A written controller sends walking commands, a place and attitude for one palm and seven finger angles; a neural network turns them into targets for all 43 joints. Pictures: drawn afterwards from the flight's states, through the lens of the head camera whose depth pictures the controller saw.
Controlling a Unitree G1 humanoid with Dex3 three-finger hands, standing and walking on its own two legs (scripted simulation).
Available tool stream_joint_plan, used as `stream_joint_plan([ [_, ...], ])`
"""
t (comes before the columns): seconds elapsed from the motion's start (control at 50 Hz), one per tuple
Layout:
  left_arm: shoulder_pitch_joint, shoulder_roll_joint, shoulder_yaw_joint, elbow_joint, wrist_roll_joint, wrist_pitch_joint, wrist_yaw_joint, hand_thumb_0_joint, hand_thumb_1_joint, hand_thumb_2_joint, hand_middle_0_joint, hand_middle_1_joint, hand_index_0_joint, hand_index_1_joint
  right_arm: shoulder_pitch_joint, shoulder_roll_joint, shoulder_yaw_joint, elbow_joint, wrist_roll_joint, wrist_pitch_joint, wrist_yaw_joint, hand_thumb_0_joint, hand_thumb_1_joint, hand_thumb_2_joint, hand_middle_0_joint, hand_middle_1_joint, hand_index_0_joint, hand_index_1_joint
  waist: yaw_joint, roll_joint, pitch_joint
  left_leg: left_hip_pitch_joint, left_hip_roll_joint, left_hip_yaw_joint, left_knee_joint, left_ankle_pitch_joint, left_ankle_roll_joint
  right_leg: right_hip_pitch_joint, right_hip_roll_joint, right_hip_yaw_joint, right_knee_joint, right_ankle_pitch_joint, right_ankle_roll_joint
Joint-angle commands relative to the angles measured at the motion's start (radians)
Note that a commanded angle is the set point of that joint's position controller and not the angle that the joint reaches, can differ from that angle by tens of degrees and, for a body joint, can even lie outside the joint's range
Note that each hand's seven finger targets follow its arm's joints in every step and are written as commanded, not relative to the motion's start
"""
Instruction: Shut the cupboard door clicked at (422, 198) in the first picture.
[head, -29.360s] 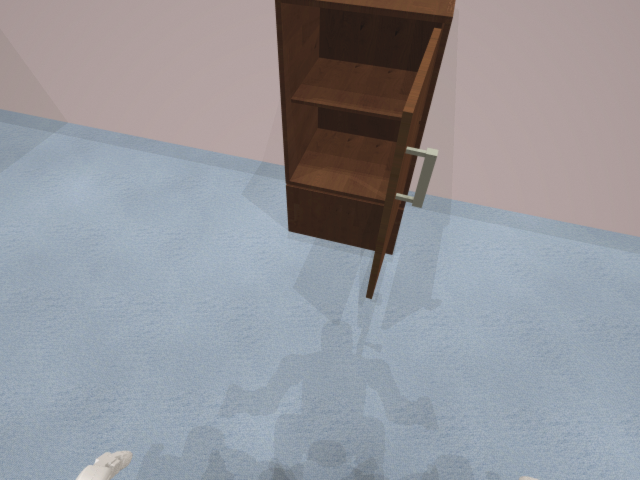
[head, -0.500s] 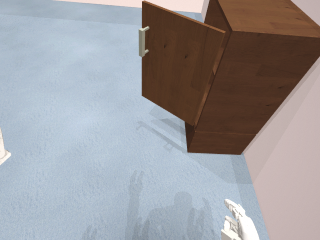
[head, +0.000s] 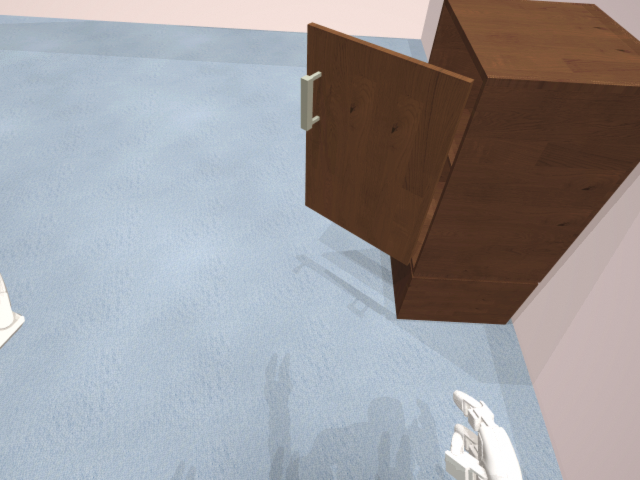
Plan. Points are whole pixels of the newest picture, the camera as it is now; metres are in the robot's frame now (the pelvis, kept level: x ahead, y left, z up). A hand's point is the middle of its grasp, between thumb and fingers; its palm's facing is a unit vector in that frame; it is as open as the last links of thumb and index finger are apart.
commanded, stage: stop stepping back and stand still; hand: left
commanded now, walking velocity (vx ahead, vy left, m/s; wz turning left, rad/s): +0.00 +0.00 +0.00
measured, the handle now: (311, 101) +0.99 +0.06 -0.05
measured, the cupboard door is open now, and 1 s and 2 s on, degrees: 54 54 54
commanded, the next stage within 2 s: let the arm hang, fingers relaxed in 0.08 s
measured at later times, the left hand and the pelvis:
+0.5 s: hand out of the picture +0.04 +0.17 -0.17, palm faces +0.01 -0.99 -0.17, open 7.1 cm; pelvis -0.03 +0.00 -0.01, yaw +2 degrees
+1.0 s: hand out of the picture -0.03 +0.21 -0.17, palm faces +0.04 -0.97 -0.24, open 7.4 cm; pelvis -0.02 +0.01 +0.00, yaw +1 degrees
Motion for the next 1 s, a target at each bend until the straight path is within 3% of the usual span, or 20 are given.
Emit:
stream_joint_plan([
  [0.0, 0.092, 0.082, 0.061, -0.039, -0.029, 0.012, 0.003, 0.000, 0.900, 0.900, -0.200, -0.300, -0.200, -0.300, -0.031, -0.167, -0.067, -0.122, 0.016, -0.012, -0.019, 0.000, -0.900, -0.900, 0.200, 0.300, 0.200, 0.300, 0.005, -0.019, -0.188, 0.099, 0.097, -0.096, -0.084, 0.218, -0.021, 0.060, -0.076, 0.089, -0.045, 0.306, 0.004],
  [0.08, -0.001, 0.092, 0.024, -0.089, -0.022, 0.028, 0.002, 0.000, 0.900, 0.900, -0.200, -0.300, -0.200, -0.300, -0.058, -0.168, -0.059, -0.132, 0.017, -0.004, -0.034, 0.000, -0.900, -0.900, 0.200, 0.300, 0.200, 0.300, 0.008, -0.021, -0.160, 0.101, 0.093, -0.096, -0.102, 0.182, -0.013, 0.034, -0.076, 0.087, -0.053, 0.275, 0.012],
  [0.12, -0.100, 0.141, 0.041, -0.152, -0.011, 0.025, 0.008, 0.000, 0.900, 0.900, -0.200, -0.300, -0.200, -0.300, -0.075, -0.171, -0.055, -0.133, 0.012, -0.007, -0.045, 0.000, -0.900, -0.900, 0.200, 0.300, 0.200, 0.300, 0.010, 0.008, -0.143, 0.089, 0.081, -0.100, -0.111, 0.124, -0.011, 0.022, -0.082, 0.095, -0.065, 0.232, 0.010],
  [0.14, -0.108, 0.125, 0.026, -0.155, -0.009, 0.022, 0.009, 0.000, 0.900, 0.900, -0.200, -0.300, -0.200, -0.300, -0.075, -0.163, -0.053, -0.133, 0.011, -0.010, -0.049, 0.000, -0.900, -0.900, 0.200, 0.300, 0.200, 0.300, 0.011, 0.025, -0.138, 0.087, 0.075, -0.098, -0.111, 0.103, -0.008, 0.022, -0.086, 0.100, -0.071, 0.213, 0.008],
  [0.16, -0.080, -0.058, -0.391, 0.619, 0.065, 0.152, -0.139, 0.000, 0.900, 0.900, -0.200, -0.300, -0.200, -0.300, -0.139, -0.338, -0.098, 0.066, 0.013, -0.067, 0.054, 0.000, -0.900, -0.900, 0.200, 0.300, 0.200, 0.300, -0.009, 0.025, -0.026, 0.017, 0.092, -0.112, 0.055, 0.285, -0.001, -0.101, -0.159, 0.045, 0.052, 0.344, -0.016],
  [0.18, -0.088, -0.064, -0.365, 0.650, 0.059, 0.222, -0.159, 0.000, 0.900, 0.900, -0.200, -0.300, -0.200, -0.300, -0.052, -0.301, -0.102, 0.076, 0.009, -0.005, 0.058, 0.000, -0.900, -0.900, 0.200, 0.300, 0.200, 0.300, -0.007, 0.043, -0.098, 0.078, 0.089, -0.084, 0.022, 0.230, -0.010, -0.106, -0.154, 0.108, 0.013, 0.274, -0.031],
  [0.2, -0.097, -0.074, -0.371, 0.645, 0.058, 0.242, -0.165, 0.000, 0.900, 0.900, -0.200, -0.300, -0.200, -0.300, -0.037, -0.292, -0.095, 0.066, 0.006, 0.017, 0.055, 0.000, -0.900, -0.900, 0.200, 0.300, 0.200, 0.300, -0.005, 0.065, -0.071, 0.065, 0.090, -0.092, 0.012, 0.145, -0.006, -0.133, -0.143, 0.093, 0.007, 0.153, -0.026],
  [0.26, -0.185, -0.066, -0.388, 0.787, 0.065, 0.233, -0.171, 0.000, 0.900, 0.900, -0.200, -0.300, -0.200, -0.300, -0.043, -0.277, -0.071, 0.084, -0.010, 0.057, 0.058, 0.000, -0.900, -0.900, 0.200, 0.300, 0.200, 0.300, 0.010, -0.067, -0.042, -0.013, 0.094, -0.158, -0.031, 0.067, 0.025, -0.123, -0.114, 0.074, 0.019, -0.008, -0.033],
  [0.32, -0.246, -0.051, -0.412, 0.963, 0.066, 0.231, -0.166, 0.000, 0.900, 0.900, -0.200, -0.300, -0.200, -0.300, -0.035, -0.269, -0.060, 0.114, -0.023, 0.086, 0.060, 0.000, -0.900, -0.900, 0.200, 0.300, 0.200, 0.300, 0.001, -0.162, -0.009, 0.014, 0.063, -0.168, -0.036, 0.039, 0.018, -0.156, -0.141, 0.125, -0.040, -0.068, -0.057],
  [0.36, -0.261, -0.068, -0.430, 1.073, 0.061, 0.238, -0.160, 0.000, 0.900, 0.900, -0.200, -0.300, -0.200, -0.300, -0.018, -0.245, -0.051, 0.156, -0.026, 0.101, 0.058, 0.000, -0.900, -0.900, 0.200, 0.300, 0.200, 0.300, -0.004, -0.111, -0.014, 0.051, 0.053, -0.157, -0.053, 0.045, 0.011, -0.158, -0.147, 0.134, -0.058, -0.080, -0.057],
  [0.44, -0.230, -0.087, -0.444, 1.259, 0.055, 0.240, -0.155, 0.000, 0.900, 0.900, -0.200, -0.300, -0.200, -0.300, -0.003, -0.220, -0.041, 0.234, -0.024, 0.108, 0.051, 0.000, -0.900, -0.900, 0.200, 0.300, 0.200, 0.300, 0.012, 0.101, -0.041, 0.030, 0.061, -0.169, -0.133, -0.010, 0.007, -0.050, -0.121, 0.122, -0.064, -0.060, -0.039],
  [0.5, -0.209, -0.107, -0.433, 1.356, 0.054, 0.237, -0.153, 0.000, 0.900, 0.900, -0.200, -0.300, -0.200, -0.300, 0.022, -0.193, -0.047, 0.283, -0.025, 0.115, 0.041, 0.000, -0.900, -0.900, 0.200, 0.300, 0.200, 0.300, 0.015, 0.175, -0.039, 0.021, 0.050, -0.158, -0.151, -0.100, 0.000, -0.023, -0.126, 0.124, -0.103, -0.082, -0.053],
  [0.6, -0.220, -0.107, -0.438, 1.469, 0.052, 0.236, -0.155, 0.000, 0.900, 0.900, -0.200, -0.300, -0.200, -0.300, 0.081, -0.191, -0.058, 0.358, -0.019, 0.120, 0.031, 0.000, -0.900, -0.900, 0.200, 0.300, 0.200, 0.300, 0.008, 0.087, 0.000, 0.039, 0.061, -0.169, -0.181, -0.147, 0.001, -0.047, -0.123, 0.120, -0.150, -0.119, -0.055],
  [0.72, -0.207, -0.125, -0.442, 1.557, 0.052, 0.232, -0.150, 0.000, 0.900, 0.900, -0.200, -0.300, -0.200, -0.300, 0.135, -0.188, -0.064, 0.426, -0.014, 0.118, 0.025, 0.000, -0.900, -0.900, 0.200, 0.300, 0.200, 0.300, 0.007, -0.023, 0.041, 0.070, 0.071, -0.164, -0.198, -0.115, 0.009, -0.072, -0.121, 0.104, -0.171, -0.128, -0.048],
  [0.8, -0.197, -0.140, -0.441, 1.586, 0.054, 0.238, -0.148, 0.000, 0.900, 0.900, -0.200, -0.300, -0.200, -0.300, 0.139, -0.181, -0.066, 0.453, -0.016, 0.116, 0.022, 0.000, -0.900, -0.900, 0.200, 0.300, 0.200, 0.300, 0.009, -0.020, 0.068, 0.056, 0.082, -0.183, -0.243, -0.174, 0.014, -0.081, -0.110, 0.092, -0.153, -0.128, -0.038],
  [0.98, -0.195, -0.146, -0.442, 1.608, 0.057, 0.235, -0.145, 0.000, 0.900, 0.900, -0.200, -0.300, -0.200, -0.300, 0.109, -0.170, -0.067, 0.475, -0.015, 0.109, 0.023, 0.000, -0.900, -0.900, 0.200, 0.300, 0.200, 0.300, 0.017, 0.006, 0.076, 0.059, 0.081, -0.188, -0.275, -0.161, 0.015, -0.065, -0.110, 0.089, -0.140, -0.066, -0.029],
])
